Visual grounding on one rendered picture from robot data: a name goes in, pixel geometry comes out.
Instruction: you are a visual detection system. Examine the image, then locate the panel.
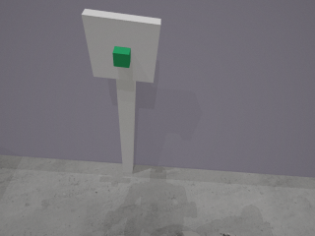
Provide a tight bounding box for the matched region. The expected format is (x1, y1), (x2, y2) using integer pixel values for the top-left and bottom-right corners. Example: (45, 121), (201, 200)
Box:
(82, 9), (161, 174)

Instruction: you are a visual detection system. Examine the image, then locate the button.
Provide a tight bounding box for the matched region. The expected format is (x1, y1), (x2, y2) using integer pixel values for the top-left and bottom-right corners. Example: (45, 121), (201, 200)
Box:
(112, 46), (131, 68)

